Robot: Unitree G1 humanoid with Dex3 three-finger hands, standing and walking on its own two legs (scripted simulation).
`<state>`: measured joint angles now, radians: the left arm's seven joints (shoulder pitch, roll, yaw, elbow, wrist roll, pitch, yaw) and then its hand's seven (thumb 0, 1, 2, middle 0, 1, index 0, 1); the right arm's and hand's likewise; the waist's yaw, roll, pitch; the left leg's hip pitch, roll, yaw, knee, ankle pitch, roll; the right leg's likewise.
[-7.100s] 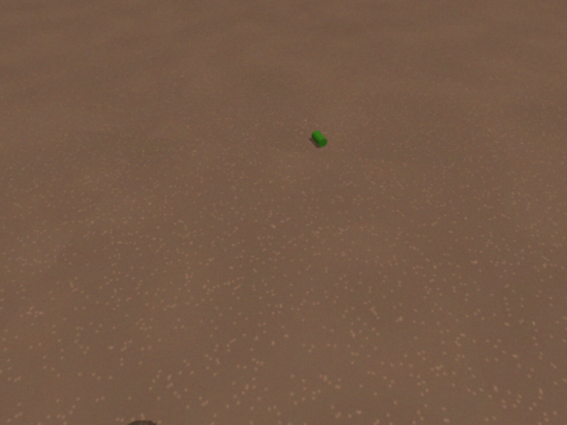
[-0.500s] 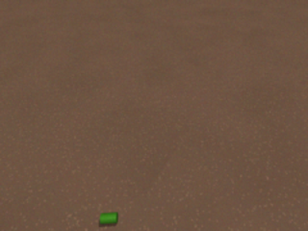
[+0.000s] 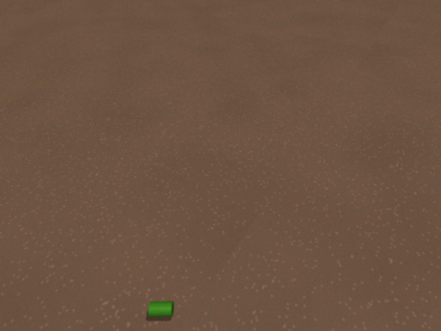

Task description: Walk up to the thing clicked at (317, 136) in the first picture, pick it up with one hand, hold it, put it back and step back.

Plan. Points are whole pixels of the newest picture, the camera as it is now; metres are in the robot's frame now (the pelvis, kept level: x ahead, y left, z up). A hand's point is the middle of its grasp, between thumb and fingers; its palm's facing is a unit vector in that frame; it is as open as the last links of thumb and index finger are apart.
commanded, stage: stand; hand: left
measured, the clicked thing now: (161, 308) +0.40 +0.28 -0.76
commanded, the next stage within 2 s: walk up in 1.90 s
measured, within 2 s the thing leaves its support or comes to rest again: neither
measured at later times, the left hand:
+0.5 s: hand out of the picture +0.07 +0.26 -0.15, palm faces -0.02 -0.94 -0.35, open 7.3 cm
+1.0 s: hand out of the picture +0.06 +0.26 -0.16, palm faces -0.02 -0.94 -0.35, open 7.3 cm
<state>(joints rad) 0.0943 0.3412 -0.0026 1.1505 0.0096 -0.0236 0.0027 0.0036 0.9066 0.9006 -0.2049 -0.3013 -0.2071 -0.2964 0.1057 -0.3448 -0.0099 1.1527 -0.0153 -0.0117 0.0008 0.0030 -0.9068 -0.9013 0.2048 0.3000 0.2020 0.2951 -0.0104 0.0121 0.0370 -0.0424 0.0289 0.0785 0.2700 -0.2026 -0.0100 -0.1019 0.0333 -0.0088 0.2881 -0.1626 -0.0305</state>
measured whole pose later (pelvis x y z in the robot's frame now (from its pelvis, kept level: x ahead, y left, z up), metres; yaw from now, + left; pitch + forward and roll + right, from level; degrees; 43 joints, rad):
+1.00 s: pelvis +0.00 +0.00 +0.00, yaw +1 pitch -1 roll +0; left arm 0.11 0.34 -0.01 1.15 0.01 -0.02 0.00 0.00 0.91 0.90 -0.21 -0.30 -0.21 -0.30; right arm 0.12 -0.35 0.00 1.15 -0.01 -0.01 0.00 0.00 -0.91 -0.90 0.20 0.30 0.20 0.30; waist -0.01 0.01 0.04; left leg -0.05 0.02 0.06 0.27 -0.20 0.00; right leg -0.10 0.02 -0.02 0.29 -0.16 -0.03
